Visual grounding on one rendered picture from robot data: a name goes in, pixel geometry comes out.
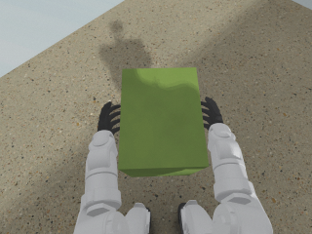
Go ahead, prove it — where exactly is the robot right upper arm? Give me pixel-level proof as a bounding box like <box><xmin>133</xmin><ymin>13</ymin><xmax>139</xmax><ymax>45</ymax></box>
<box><xmin>212</xmin><ymin>201</ymin><xmax>273</xmax><ymax>234</ymax></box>

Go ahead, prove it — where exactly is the robot left upper arm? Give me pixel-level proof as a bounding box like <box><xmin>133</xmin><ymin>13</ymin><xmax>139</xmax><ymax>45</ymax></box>
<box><xmin>73</xmin><ymin>211</ymin><xmax>130</xmax><ymax>234</ymax></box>

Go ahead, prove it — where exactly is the robot left shin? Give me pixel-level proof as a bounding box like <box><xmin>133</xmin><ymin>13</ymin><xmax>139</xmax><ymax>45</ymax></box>
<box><xmin>134</xmin><ymin>203</ymin><xmax>147</xmax><ymax>234</ymax></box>

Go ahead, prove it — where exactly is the right robot forearm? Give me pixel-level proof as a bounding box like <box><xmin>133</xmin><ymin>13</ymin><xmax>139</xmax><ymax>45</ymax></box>
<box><xmin>208</xmin><ymin>123</ymin><xmax>273</xmax><ymax>232</ymax></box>

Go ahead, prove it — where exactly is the right robot thigh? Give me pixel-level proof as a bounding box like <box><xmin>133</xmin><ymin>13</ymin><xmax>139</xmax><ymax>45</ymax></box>
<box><xmin>180</xmin><ymin>204</ymin><xmax>213</xmax><ymax>234</ymax></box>

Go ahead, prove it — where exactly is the right robot hand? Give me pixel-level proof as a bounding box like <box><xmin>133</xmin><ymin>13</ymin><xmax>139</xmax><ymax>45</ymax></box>
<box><xmin>201</xmin><ymin>97</ymin><xmax>224</xmax><ymax>130</ymax></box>

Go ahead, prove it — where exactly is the carton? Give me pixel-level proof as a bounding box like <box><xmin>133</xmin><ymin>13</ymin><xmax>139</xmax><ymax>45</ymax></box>
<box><xmin>118</xmin><ymin>67</ymin><xmax>209</xmax><ymax>177</ymax></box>

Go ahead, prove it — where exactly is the left robot hand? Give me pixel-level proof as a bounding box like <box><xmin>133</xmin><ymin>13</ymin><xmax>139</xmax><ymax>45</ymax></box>
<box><xmin>97</xmin><ymin>101</ymin><xmax>121</xmax><ymax>135</ymax></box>

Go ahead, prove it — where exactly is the left robot forearm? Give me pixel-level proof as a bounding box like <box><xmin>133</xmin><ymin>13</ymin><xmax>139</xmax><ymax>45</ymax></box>
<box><xmin>74</xmin><ymin>130</ymin><xmax>122</xmax><ymax>231</ymax></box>

